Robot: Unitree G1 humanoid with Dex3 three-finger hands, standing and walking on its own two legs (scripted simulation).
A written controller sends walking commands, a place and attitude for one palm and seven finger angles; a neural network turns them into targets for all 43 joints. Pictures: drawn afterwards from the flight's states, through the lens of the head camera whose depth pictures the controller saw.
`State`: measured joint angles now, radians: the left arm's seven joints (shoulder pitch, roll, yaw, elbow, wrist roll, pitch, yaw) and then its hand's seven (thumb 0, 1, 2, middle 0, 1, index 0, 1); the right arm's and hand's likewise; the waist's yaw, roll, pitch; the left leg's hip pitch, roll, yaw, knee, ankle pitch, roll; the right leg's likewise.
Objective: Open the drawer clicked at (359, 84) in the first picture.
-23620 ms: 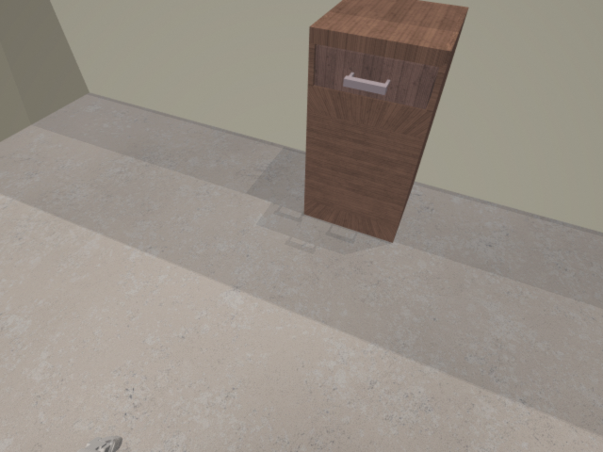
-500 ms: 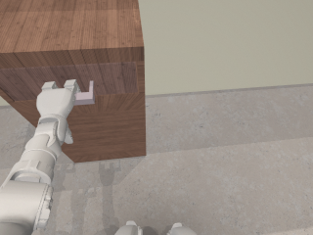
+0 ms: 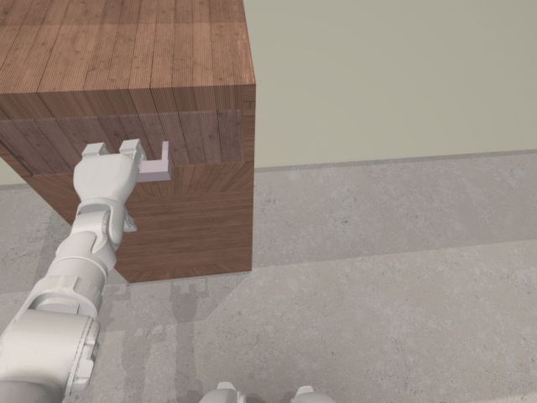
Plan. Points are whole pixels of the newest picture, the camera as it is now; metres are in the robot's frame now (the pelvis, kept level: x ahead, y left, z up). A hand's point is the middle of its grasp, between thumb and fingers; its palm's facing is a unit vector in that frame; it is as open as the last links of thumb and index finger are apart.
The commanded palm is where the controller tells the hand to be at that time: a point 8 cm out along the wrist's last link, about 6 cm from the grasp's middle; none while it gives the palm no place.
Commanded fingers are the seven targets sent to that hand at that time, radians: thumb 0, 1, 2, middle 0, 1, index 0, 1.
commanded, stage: close the thumb around the handle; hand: left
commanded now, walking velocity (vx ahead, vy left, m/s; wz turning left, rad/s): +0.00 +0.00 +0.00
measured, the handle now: (129, 161) +0.50 +0.23 +0.01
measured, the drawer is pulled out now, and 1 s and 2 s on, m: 0.00 0.02 0.15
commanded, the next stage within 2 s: pull the drawer open in 0.44 s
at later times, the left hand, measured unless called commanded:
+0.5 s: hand (120, 196) +0.44 +0.24 -0.01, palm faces -0.05 -0.04 -1.00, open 6.0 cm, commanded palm +0.43 +0.23 +0.05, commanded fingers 0.00 0.90 0.90 -0.40 -1.35 -0.40 -1.35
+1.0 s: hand (120, 208) +0.42 +0.24 -0.01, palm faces -0.05 -0.06 -1.00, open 6.0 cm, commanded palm +0.38 +0.22 +0.05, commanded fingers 0.00 0.90 0.90 -0.40 -1.35 -0.40 -1.35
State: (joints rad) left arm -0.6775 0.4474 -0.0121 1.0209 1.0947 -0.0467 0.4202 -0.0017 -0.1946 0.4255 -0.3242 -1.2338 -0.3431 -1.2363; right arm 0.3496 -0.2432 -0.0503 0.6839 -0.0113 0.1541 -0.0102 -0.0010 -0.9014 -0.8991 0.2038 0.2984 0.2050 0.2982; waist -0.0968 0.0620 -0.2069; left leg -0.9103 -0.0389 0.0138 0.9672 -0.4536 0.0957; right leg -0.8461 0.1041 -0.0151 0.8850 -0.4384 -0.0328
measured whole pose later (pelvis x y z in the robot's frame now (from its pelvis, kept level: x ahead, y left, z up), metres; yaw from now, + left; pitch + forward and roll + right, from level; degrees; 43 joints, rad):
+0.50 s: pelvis -0.01 +0.00 +0.00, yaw +0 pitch +23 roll -4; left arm -0.70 0.46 -0.03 1.04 1.10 -0.03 0.42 0.00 0.66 0.78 -0.33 -1.34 -0.38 -1.33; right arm 0.35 -0.24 -0.05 0.68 -0.01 0.15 -0.01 0.00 -0.90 -0.90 0.20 0.30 0.21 0.30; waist -0.10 0.06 -0.20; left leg -0.92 -0.04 0.01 0.97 -0.45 0.09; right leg -0.85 0.10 -0.02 0.89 -0.43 -0.03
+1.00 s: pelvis +0.02 +0.00 +0.01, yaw -1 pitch +21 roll -3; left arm -0.45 0.41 -0.03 0.81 1.06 -0.01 0.41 0.01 0.69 0.75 -0.28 -1.36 -0.37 -1.32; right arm 0.32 -0.24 -0.06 0.66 0.00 0.17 0.00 0.00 -0.90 -0.90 0.20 0.30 0.20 0.30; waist -0.06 0.06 -0.21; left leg -0.80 -0.03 0.03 0.89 -0.46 0.09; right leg -0.75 0.11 0.01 0.82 -0.44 -0.04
